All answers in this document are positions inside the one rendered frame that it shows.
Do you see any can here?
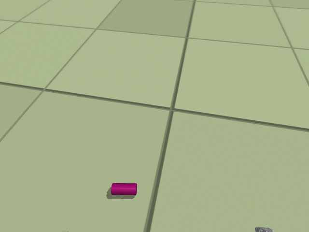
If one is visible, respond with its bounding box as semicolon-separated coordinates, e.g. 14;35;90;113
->
111;183;137;195

